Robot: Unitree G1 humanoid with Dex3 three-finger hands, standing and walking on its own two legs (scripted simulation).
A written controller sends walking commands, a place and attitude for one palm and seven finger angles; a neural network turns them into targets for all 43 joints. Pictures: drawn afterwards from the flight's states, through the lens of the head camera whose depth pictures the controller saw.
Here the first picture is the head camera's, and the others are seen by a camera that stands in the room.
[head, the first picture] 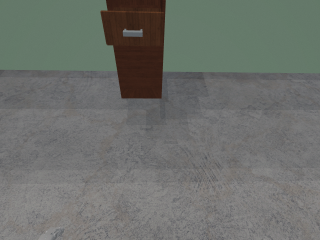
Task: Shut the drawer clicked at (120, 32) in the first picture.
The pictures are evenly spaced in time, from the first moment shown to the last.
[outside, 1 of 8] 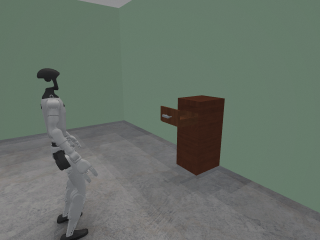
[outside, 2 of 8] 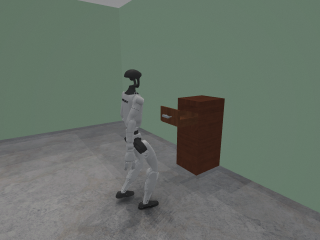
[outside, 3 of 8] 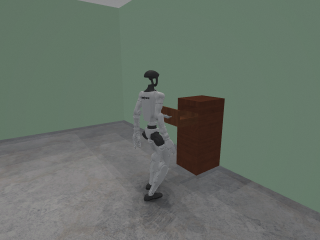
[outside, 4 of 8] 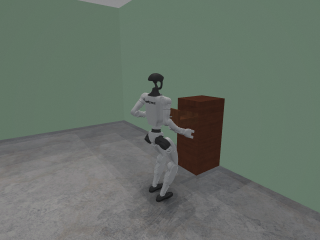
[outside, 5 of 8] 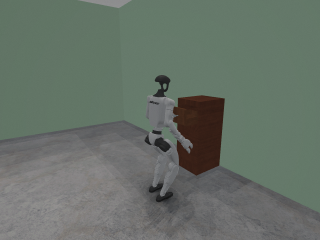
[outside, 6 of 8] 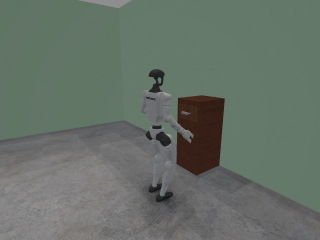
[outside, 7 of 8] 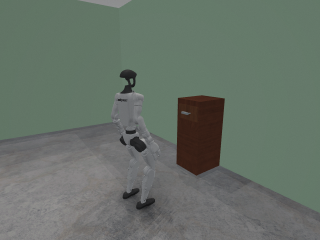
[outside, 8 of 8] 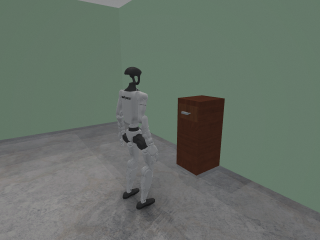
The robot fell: no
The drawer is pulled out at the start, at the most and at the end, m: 0.29 0.29 0.00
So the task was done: yes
